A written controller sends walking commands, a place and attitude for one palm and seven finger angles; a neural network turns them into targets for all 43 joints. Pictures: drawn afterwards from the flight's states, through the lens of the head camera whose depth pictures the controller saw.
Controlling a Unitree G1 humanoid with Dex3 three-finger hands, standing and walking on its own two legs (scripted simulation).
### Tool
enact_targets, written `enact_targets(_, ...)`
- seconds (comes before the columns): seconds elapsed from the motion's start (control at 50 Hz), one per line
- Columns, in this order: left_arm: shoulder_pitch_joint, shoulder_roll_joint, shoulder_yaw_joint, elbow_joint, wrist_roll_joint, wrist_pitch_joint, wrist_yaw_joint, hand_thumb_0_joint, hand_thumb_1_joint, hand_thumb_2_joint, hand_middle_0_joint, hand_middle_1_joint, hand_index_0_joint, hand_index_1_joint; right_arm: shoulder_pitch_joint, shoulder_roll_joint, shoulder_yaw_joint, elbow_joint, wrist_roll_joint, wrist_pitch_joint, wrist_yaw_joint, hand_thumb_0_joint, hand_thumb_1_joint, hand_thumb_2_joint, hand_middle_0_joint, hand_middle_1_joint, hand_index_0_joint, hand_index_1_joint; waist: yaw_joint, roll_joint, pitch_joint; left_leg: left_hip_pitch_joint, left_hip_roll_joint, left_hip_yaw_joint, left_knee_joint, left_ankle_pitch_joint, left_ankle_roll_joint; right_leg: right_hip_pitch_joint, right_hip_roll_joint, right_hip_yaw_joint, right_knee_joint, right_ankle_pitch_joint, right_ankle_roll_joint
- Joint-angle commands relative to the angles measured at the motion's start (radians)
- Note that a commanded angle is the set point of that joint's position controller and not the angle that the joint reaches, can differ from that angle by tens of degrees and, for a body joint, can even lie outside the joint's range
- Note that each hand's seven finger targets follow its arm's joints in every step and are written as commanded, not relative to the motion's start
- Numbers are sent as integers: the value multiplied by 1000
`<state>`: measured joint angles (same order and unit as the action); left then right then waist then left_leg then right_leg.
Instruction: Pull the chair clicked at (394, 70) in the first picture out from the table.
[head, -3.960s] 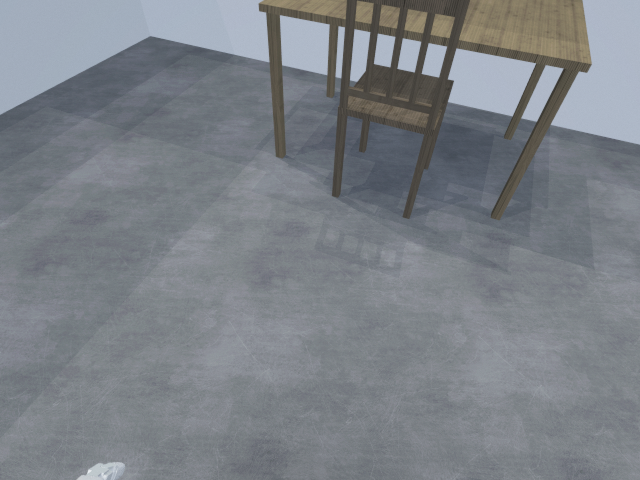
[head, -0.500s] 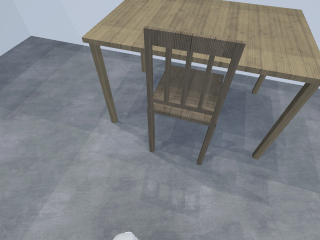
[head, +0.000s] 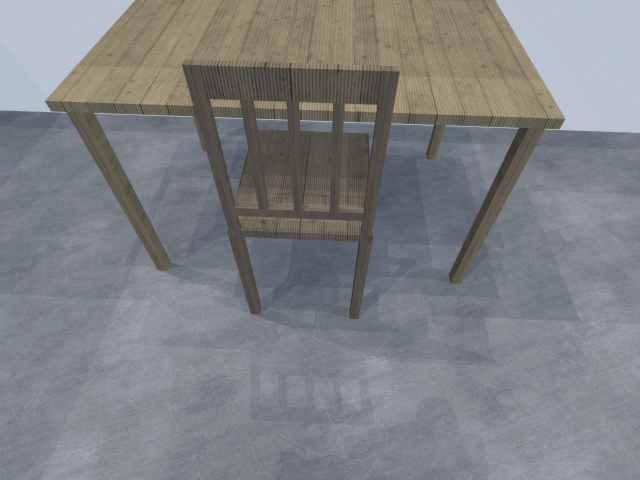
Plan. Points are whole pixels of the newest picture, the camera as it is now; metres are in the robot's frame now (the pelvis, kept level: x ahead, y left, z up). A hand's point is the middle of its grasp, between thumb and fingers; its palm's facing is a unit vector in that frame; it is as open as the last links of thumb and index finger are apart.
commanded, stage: take the last steps up to it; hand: left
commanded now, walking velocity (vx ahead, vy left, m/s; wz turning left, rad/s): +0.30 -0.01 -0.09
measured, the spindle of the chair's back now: (296, 161) +0.72 +0.08 -0.07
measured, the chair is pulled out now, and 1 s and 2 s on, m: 0.00 0.00 0.00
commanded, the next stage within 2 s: come to a stop and stand still in 0.70 s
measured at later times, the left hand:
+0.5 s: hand out of the picture +0.07 +0.18 -0.18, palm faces +0.01 -0.99 -0.15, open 7.4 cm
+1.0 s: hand (247, 375) +0.29 +0.13 -0.16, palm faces -0.01 -0.97 -0.24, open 7.2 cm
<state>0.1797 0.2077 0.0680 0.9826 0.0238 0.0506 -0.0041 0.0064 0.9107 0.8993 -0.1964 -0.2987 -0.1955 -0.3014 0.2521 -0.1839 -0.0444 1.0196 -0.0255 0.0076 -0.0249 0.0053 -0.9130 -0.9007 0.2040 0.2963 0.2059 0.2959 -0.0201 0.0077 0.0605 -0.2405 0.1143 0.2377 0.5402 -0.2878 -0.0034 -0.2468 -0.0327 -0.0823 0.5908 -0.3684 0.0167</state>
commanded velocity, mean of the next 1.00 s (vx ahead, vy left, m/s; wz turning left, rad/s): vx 0.12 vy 0.03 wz -0.03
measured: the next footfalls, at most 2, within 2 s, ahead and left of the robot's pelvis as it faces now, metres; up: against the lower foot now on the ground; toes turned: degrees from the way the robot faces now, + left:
right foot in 0.02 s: +0.02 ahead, -0.11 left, +0.00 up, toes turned -5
left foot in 0.42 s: +0.18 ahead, +0.11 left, +0.00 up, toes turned +5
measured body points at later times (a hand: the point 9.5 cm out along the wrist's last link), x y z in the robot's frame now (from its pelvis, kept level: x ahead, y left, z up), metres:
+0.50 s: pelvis +0.12 +0.00 -0.01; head +0.14 +0.02 +0.44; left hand +0.08 +0.23 -0.17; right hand +0.15 -0.23 -0.15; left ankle +0.14 +0.11 -0.73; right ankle +0.00 -0.10 -0.68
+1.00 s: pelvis +0.24 -0.05 +0.01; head +0.27 -0.07 +0.46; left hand +0.29 +0.19 -0.14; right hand +0.26 -0.27 -0.16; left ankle +0.25 +0.09 -0.69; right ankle +0.25 -0.13 -0.73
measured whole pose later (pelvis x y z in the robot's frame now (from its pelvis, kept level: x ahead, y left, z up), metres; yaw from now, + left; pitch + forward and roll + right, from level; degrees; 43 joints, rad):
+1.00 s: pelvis +0.24 -0.05 +0.01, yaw -3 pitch +0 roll +1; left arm 0.21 0.15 0.03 1.05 0.02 -0.01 0.03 0.00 0.94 0.90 -0.20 -0.30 -0.20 -0.30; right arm 0.22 -0.17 -0.04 1.07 0.00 0.03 -0.03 0.01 -0.91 -0.90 0.20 0.30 0.20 0.30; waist 0.00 0.03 0.05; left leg -0.39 0.04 0.05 0.84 -0.42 -0.04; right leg -0.23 -0.03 -0.14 0.46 -0.23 -0.05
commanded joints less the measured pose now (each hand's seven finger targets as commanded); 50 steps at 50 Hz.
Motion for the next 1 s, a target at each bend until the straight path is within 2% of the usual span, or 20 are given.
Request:
enact_targets(0.0, 197, 204, 29, 7, 2, -52, 13, 0, 900, 900, -200, -300, -200, -300, -47, -56, -6, -93, 10, -12, 16, 0, -900, -900, 200, 300, 200, 300, 100, -297, -51, -375, -16, -58, 289, -354, -35, 279, -345, 452, -397, 3, -196)
enact_targets(0.04, 191, 164, 26, 16, -4, -61, 26, 0, 900, 900, -200, -300, -200, -300, -99, -86, -17, -92, -1, -2, 21, 0, -900, -900, 200, 300, 200, 300, 96, -259, 41, -435, -6, -190, 482, -247, -10, 165, -325, 492, -458, -177, -255)
enact_targets(0.12, 105, 97, 5, 2, -1, -95, 23, 0, 900, 900, -200, -300, -200, -300, 18, -59, -20, -25, -4, -20, 36, 0, -900, -900, 200, 300, 200, 300, 10, -120, 30, -334, 5, -164, 440, -68, -29, 128, -215, 224, -395, 161, -206)
enact_targets(0.28, 199, 112, 7, 77, 0, -107, 17, 0, 900, 900, -200, -300, -200, -300, -56, -36, -11, -49, 5, -45, 42, 0, -900, -900, 200, 300, 200, 300, 42, -137, 47, -253, -23, -141, 175, -46, -8, 169, -223, 210, -362, 274, -208)
enact_targets(0.32, 201, 105, 8, 90, 0, -104, 17, 0, 900, 900, -200, -300, -200, -300, -23, -33, -11, -30, 5, -53, 38, 0, -900, -900, 200, 300, 200, 300, 24, -114, 40, -139, -47, -110, 74, 3, -2, 138, -203, 188, -309, 287, -181)
enact_targets(0.36, 186, 80, 4, 94, -9, -101, 16, 0, 900, 900, -200, -300, -200, -300, 126, -62, -13, 24, -1, -68, 23, 0, -900, -900, 200, 300, 200, 300, -42, -37, -13, 126, -70, -112, -79, 80, 18, 39, -124, 121, -89, 369, -135)
enact_targets(0.38, 199, 40, -2, 81, -15, -100, 9, 0, 900, 900, -200, -300, -200, -300, 241, -142, -31, 53, -12, -76, 11, 0, -900, -900, 200, 300, 200, 300, -78, 132, -87, 303, 96, -332, -147, 95, 86, -114, -30, 50, 151, 237, -89)
enact_targets(0.4, 177, 1, -10, 45, -18, -104, 3, 0, 900, 900, -200, -300, -200, -300, 332, -224, -44, 65, -12, -70, 4, 0, -900, -900, 200, 300, 200, 300, -92, 303, -126, 377, 309, -615, -265, 144, 190, -278, 64, -28, 420, -180, -56)
enact_targets(0.42, 138, 25, -8, 23, -6, -97, 9, 0, 900, 900, -200, -300, -200, -300, 319, -224, -40, 63, -7, -60, -2, 0, -900, -900, 200, 300, 200, 300, -92, 259, -99, 299, 356, -676, -306, -1, 239, -333, 33, 53, 579, -246, -69)
enact_targets(0.48, 67, 6, -4, 28, 0, -93, -7, 0, 900, 900, -200, -300, -200, -300, 149, -95, -13, 25, -2, -74, -8, 0, -900, -900, 200, 300, 200, 300, -35, 84, 39, 112, 254, -474, -350, 7, 196, -370, -67, 93, 592, -45, -57)
enact_targets(0.54, 138, -33, -11, 43, -2, -70, -10, 0, 900, 900, -200, -300, -200, -300, 84, -92, -6, 17, 3, -81, -8, 0, -900, -900, 200, 300, 200, 300, 26, 108, 4, 40, 178, -281, -338, 210, 171, -230, -73, 44, 393, -1, -32)
enact_targets(0.62, 93, -37, -14, 16, -1, -69, -9, 0, 900, 900, -200, -300, -200, -300, 87, -104, -14, 29, 2, -68, 1, 0, -900, -900, 200, 300, 200, 300, 18, 98, 14, 12, 160, -238, -314, 183, 178, -129, -49, -10, 165, 39, -24)
enact_targets(0.7, 179, -4, -5, 42, 6, -81, -5, 0, 900, 900, -200, -300, -200, -300, 69, -104, -20, 35, 3, -50, 7, 0, -900, -900, 200, 300, 200, 300, 68, 45, -8, -44, 98, -187, -148, 8, 109, 84, -2, -60, -63, 178, -24)
enact_targets(0.72, 230, 45, 5, 58, 8, -91, 1, 0, 900, 900, -200, -300, -200, -300, 72, -70, -13, 38, 8, -52, 12, 0, -900, -900, 200, 300, 200, 300, 94, -58, -20, -132, 32, -137, -11, -51, 70, 195, -50, 30, -133, 177, -43)
enact_targets(0.74, 286, 130, 20, 73, 11, -102, 10, 0, 900, 900, -200, -300, -200, -300, 96, -12, -2, 20, 13, -56, 17, 0, -900, -900, 200, 300, 200, 300, 103, -278, -44, -301, -76, -63, 222, -208, 22, 302, -264, 329, -237, 189, -127)
enact_targets(0.76, 336, 193, 27, 69, -4, -99, 13, 0, 900, 900, -200, -300, -200, -300, 84, -35, -2, -6, 13, -50, 15, 0, -900, -900, 200, 300, 200, 300, 118, -311, -100, -320, -90, -122, 430, -369, 19, 282, -391, 503, -366, 160, -217)
enact_targets(0.78, 283, 168, 22, 68, -7, -103, 17, 0, 900, 900, -200, -300, -200, -300, 48, -45, -7, -3, 9, -44, 12, 0, -900, -900, 200, 300, 200, 300, 102, -317, -64, -329, -63, -200, 537, -304, 23, 201, -375, 510, -392, 205, -230)
enact_targets(0.82, 124, 78, -4, 35, -7, -103, 32, 0, 900, 900, -200, -300, -200, -300, 65, -25, 0, 33, 15, -34, 4, 0, -900, -900, 200, 300, 200, 300, 28, -110, -20, -250, -16, -239, 516, -171, -1, 83, -329, 307, -336, 528, -216)
enact_targets(0.86, 73, 61, -18, 26, -1, -102, 40, 0, 900, 900, -200, -300, -200, -300, 100, 11, 16, 61, 18, -12, 0, 0, -900, -900, 200, 300, 200, 300, 2, -63, -57, -140, -28, -221, 388, -139, -28, 46, -271, 148, -266, 853, -186)
enact_targets(0.98, 93, 129, 7, 28, 0, -59, 53, 0, 900, 900, -200, -300, -200, -300, 23, -33, -8, 8, 18, 33, 1, 0, -900, -900, 200, 300, 200, 300, 41, -139, -80, -165, -79, -200, 312, -130, -52, 133, -295, 129, -217, 915, -213)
